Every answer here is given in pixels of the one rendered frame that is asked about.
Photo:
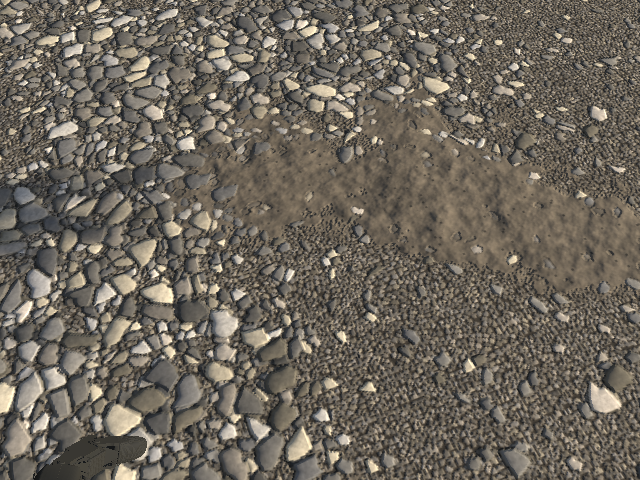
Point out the left robot hand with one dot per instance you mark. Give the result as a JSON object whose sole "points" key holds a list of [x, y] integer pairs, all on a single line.
{"points": [[87, 457]]}

